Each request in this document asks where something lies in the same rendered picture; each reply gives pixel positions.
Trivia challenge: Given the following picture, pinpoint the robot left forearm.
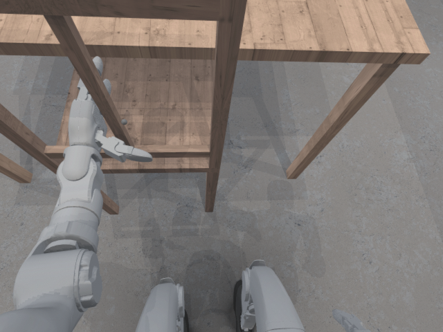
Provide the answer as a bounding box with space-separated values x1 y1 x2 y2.
13 145 104 310

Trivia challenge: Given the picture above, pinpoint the table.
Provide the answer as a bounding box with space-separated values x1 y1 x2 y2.
0 0 431 183

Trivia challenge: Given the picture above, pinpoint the robot left upper arm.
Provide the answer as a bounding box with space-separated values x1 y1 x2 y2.
0 248 102 332

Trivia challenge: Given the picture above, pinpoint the left robot hand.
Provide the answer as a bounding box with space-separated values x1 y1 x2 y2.
69 56 153 163

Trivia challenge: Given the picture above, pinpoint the right robot hand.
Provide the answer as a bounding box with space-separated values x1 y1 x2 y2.
332 309 371 332

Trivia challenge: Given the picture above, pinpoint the right robot shin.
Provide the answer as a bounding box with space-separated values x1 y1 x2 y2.
240 260 266 330

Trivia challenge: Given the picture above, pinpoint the robot right thigh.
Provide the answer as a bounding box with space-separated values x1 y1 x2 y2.
242 266 305 332

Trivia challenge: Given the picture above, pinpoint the chair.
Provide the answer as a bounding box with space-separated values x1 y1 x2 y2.
0 0 247 214

